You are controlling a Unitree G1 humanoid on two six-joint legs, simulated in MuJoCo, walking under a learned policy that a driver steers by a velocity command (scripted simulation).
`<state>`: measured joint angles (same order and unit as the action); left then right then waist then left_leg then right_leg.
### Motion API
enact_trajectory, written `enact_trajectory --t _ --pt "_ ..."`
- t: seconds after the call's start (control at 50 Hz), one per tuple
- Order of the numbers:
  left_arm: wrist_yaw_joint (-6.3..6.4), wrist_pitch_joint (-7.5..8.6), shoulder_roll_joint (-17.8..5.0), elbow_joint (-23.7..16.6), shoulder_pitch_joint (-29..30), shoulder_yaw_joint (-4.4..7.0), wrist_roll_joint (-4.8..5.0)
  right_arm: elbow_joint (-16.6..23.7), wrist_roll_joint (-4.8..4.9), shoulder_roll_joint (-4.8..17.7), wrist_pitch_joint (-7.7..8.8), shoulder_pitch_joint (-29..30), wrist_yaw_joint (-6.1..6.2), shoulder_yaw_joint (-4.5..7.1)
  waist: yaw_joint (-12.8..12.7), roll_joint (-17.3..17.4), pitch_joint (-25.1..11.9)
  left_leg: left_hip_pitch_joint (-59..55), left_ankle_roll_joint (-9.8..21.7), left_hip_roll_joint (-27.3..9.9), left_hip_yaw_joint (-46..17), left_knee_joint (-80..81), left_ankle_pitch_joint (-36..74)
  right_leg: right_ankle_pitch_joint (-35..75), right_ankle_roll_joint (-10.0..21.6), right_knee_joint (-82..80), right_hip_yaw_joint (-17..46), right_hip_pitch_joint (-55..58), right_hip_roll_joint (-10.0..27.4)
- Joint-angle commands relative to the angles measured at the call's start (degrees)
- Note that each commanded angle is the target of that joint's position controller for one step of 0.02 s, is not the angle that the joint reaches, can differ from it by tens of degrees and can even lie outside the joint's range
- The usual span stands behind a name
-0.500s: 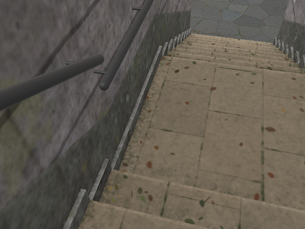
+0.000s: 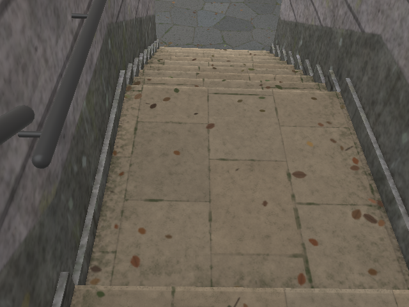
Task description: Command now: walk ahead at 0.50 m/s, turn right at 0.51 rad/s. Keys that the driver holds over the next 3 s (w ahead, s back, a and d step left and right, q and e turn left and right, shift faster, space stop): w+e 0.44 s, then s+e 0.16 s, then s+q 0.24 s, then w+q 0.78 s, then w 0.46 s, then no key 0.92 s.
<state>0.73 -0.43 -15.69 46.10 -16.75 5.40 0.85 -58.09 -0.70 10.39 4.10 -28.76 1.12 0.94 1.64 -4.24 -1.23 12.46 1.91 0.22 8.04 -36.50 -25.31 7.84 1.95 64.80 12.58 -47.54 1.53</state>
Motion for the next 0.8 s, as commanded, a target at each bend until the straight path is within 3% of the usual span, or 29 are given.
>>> enact_trajectory --t 0.02,0.08,0.14,0.18,0.22,0.24,0.26,0.28,0.3,0.32,0.34,0.36,0.38,0.4,0.42,0.44,0.46,0.5,0.52,0.56,0.58,0.62,0.66,0.7,0.72,0.74,0.76,0.78,0.8 --pt "-2.2 0.55 0.17 -6.51 6.14 -0.03 -0.43 2.03 0.25 4.71 0.74 1.05 1.81 0.56 -0.73 11.02 5.32 -1.01 4.05 -13.63 -7.59 8.44 18.47 16.67 1.57 -15.34 1.29 -3.99 0.62" --pt "-3.91 1.65 0.83 -8.29 10.2 -0.77 -0.73 3.85 0.2 6.92 1.35 2.04 2.54 1.13 1.48 7.94 6.11 9.03 2.55 -11.48 -1.05 3.25 11.72 28.47 1.27 -26.77 -7.45 12.58 -1.5" --pt "-4.97 0.38 2.66 -11.83 14.59 -1.8 1.25 4.43 0.7 8.69 -0.93 0.15 2.08 2.22 4.13 9.05 8.83 5.29 3.16 -13.86 -3.12 -2.38 10.11 19.27 1.26 -30.16 -7.69 12.53 -0.52" --pt "-5.03 -0.05 1.3 -12.5 15.84 -1.64 1.19 3.91 1.61 8.68 -1.67 -1.11 2.03 2.66 4.98 8.99 11.0 -0.04 2.94 -17.05 -5.04 -7.53 13.72 13.12 0.98 -33.33 -8.1 9.44 1.08" --pt "-4.19 0.17 0.79 -11.43 12.49 -1.56 1.25 3.25 1.76 10.11 -2.36 -0.18 0.73 3.47 2.53 8.1 9.31 -0.95 3.45 -19.0 -5.66 -15.5 22.56 2.09 2.66 -36.14 -11.79 16.81 0.54" --pt "-3.16 0.03 -1.2 -8.72 4.71 -0.52 1.23 3.45 1.38 12.12 -2.52 1.06 0.51 3.85 -1.26 7.07 5.2 -0.55 2.83 -17.28 -2.75 -26.15 33.12 0.15 3.88 -38.65 -15.16 27.53 -1.87" --pt "-2.48 0.06 -4.54 -3.53 -8.3 1.28 0.81 2.16 2.13 12.6 -1.95 3.92 0.5 4.15 -8.43 4.66 -0.3 6.86 1.03 -14.58 -2.44 -43.19 33.56 9.18 6.99 -42.33 -13.89 45.62 -1.63" --pt "-2.61 0.57 -9.87 -1.12 -13.37 1.8 -1.21 3.66 0.12 9.16 -0.26 -0.33 0.25 3.91 -7.32 -16.12 -4.92 27.76 -3.49 -4.98 0.94 -72.54 -17.21 41.75 11.18 -29.97 -8.63 67.05 3.35" --pt "-3.28 1.04 -10.33 -1.56 -15.18 0.97 -0.56 4.85 0.65 8.0 1.99 -8.73 -0.96 2.5 -5.71 -19.68 -19.59 42.19 -5.18 -4.12 -10.8 -85.91 -28.13 38.94 20.76 -17.74 7.09 83.36 9.85" --pt "-3.07 0.15 -9.6 -1.54 -19.25 1.26 1.71 8.51 1.58 10.94 3.19 -1.26 -1.01 3.17 -10.46 -14.57 -26.26 46.07 -5.87 -3.94 -14.2 -82.85 -27.03 19.08 25.12 -27.06 16.06 83.56 13.73" --pt "-2.01 -0.28 -13.18 0.75 -19.92 2.1 1.77 14.82 3.51 8.25 3.54 9.33 0.0 2.19 -10.2 -9.2 -22.15 53.78 -6.36 -2.15 -13.07 -78.57 -20.42 -10.11 26.66 -41.26 29.88 78.4 18.35" --pt "-1.83 0.09 -7.05 -0.98 -10.18 0.37 1.06 15.39 3.06 8.9 2.14 16.1 2.28 2.45 -6.9 9.6 -8.04 54.47 -4.37 -4.93 -12.15 -67.81 -7.49 -25.77 19.91 -46.84 29.06 63.11 15.75" --pt "-1.85 1.44 -7.63 -2.99 -3.49 0.07 -0.43 16.4 2.8 7.15 1.26 15.61 3.16 2.06 -2.03 5.81 -4.43 50.98 -3.92 -5.13 -14.78 -65.67 -3.04 -23.44 20.66 -44.5 34.64 51.27 17.6" --pt "-2.32 3.06 -3.1 -4.37 0.99 -1.34 -0.97 14.4 1.71 7.84 0.5 12.12 3.03 2.75 1.58 9.13 -0.95 46.89 -3.37 -7.17 -18.35 -54.18 6.42 -16.99 17.74 -40.88 28.31 40.66 15.28" --pt "-2.24 3.61 -1.48 -5.37 3.24 -1.67 -0.67 13.25 0.39 8.88 0.17 9.67 2.74 3.39 3.26 5.92 0.06 41.97 -3.2 -8.0 -18.41 -48.32 9.75 -10.18 15.42 -38.87 22.12 33.6 11.14" --pt "-1.14 3.55 -2.95 -6.28 5.43 -1.44 -0.31 15.01 -1.65 8.38 -0.07 12.43 2.49 3.77 3.56 6.86 1.87 32.89 -4.75 -7.09 -16.35 -34.61 14.71 -7.29 14.21 -42.25 13.38 23.28 5.22" --pt "0.25 3.59 -5.43 -6.28 4.98 -0.52 0.27 16.94 -3.32 8.48 0.28 16.07 2.9 3.94 2.63 3.68 2.64 28.26 -5.85 -5.44 -13.39 -26.73 16.38 7.47 14.42 -41.11 10.57 19.4 3.05" --pt "1.89 2.58 -5.85 -5.93 2.62 -0.23 -2.07 15.74 -2.58 7.68 0.75 11.74 1.87 3.79 3.41 1.32 -5.45 17.89 -5.57 -2.24 -12.11 -28.13 29.97 32.01 14.0 -33.96 6.25 20.94 2.05" --pt "3.0 2.68 -4.17 -3.62 -2.71 -0.39 -0.05 17.22 -1.55 8.99 1.35 14.25 0.87 4.3 1.12 1.47 -5.17 23.44 -4.05 -1.68 -15.05 -19.98 39.21 23.44 12.57 -30.77 5.99 26.01 0.24" --pt "4.66 1.24 -0.85 -2.63 -3.21 -1.22 2.27 21.5 -2.86 6.43 1.6 20.67 -0.22 3.62 -0.78 2.16 -2.28 15.18 -2.71 1.96 -12.68 -2.3 54.47 4.16 8.51 -25.79 2.19 19.05 -6.25" --pt "4.88 0.25 -0.49 -2.3 -3.88 -1.41 2.17 23.86 -2.31 4.27 0.83 24.06 -0.58 3.03 -2.35 2.24 -1.9 12.36 -3.18 4.06 -11.27 3.2 54.52 -1.59 7.55 -25.26 2.63 18.41 -7.43" --pt "5.79 -0.88 -1.4 -2.31 -3.51 -1.44 1.2 26.6 -1.11 3.96 -0.85 23.95 -0.84 2.82 -0.82 -1.72 -0.97 8.04 -3.76 3.39 -13.94 6.64 53.12 -8.97 8.48 -21.34 6.67 17.04 -6.76" --pt "6.43 -1.34 1.18 -3.45 -3.03 -2.39 0.37 25.23 -0.62 5.43 -1.86 18.87 -1.53 2.65 -0.93 -0.51 -0.83 8.12 -3.27 -2.09 -18.34 15.3 58.3 -15.05 8.37 -14.79 7.69 23.72 -6.4" --pt "6.47 -1.24 1.92 -3.6 -0.9 -3.17 0.1 20.66 0.05 5.37 -1.77 7.25 -2.56 3.18 3.7 0.99 0.58 -0.76 -2.95 -6.38 -17.37 27.16 64.09 -11.37 7.15 -4.53 6.75 25.06 -5.74" --pt "5.22 -0.99 4.55 -3.55 -1.01 -4.19 -0.4 17.1 -0.14 4.93 -1.7 1.0 -2.82 3.35 3.86 6.35 -0.19 -9.96 -2.83 -7.44 -13.87 30.43 69.64 -14.63 5.27 4.77 3.06 21.23 -7.71" --pt "3.71 -0.49 6.36 -1.3 -4.59 -4.32 -0.93 12.61 -0.5 5.2 -1.98 -8.05 -3.57 3.36 4.79 18.25 -5.63 -25.91 -0.57 -12.51 -17.33 19.71 94.52 -40.45 2.29 24.07 -3.97 9.71 -12.17" --pt "1.77 -0.32 8.18 0.99 -12.41 -4.7 0.16 11.61 0.17 3.11 -2.52 -5.34 -4.16 1.7 0.44 25.87 -7.43 -37.36 5.34 -15.94 -23.0 3.75 107.56 -64.71 -1.09 42.86 -5.93 -6.59 -15.48" --pt "1.29 0.31 5.58 -1.1 -13.41 -4.78 0.66 12.72 0.43 5.82 -2.51 -1.76 -4.67 1.82 -1.48 23.46 -12.0 -37.68 11.66 -19.85 -28.65 0.73 107.61 -63.37 -3.79 51.27 -3.79 -13.02 -11.58" --pt "1.74 0.36 2.51 -3.22 -7.8 -4.29 0.73 14.34 -0.49 9.36 -2.64 1.26 -4.61 2.88 -0.04 16.41 -13.85 -34.42 15.46 -22.19 -32.15 4.19 98.22 -59.73 -5.84 60.68 -6.32 -15.4 -9.91"
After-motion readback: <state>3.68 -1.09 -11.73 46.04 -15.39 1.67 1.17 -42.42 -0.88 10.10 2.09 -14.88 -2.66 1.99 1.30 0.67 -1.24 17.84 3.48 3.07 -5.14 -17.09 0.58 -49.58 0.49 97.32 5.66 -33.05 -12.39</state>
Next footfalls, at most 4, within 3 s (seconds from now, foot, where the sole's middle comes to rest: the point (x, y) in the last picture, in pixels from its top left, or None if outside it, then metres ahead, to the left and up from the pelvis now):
0.26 right None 0.27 -0.16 -0.91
0.74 left None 0.54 -0.08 -1.06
1.30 right None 0.34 -0.22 -0.91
1.76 left None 0.61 -0.02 -1.06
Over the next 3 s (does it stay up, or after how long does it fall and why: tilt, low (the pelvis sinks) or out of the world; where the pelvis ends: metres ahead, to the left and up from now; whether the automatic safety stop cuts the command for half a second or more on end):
stays up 0.96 -0.09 -0.44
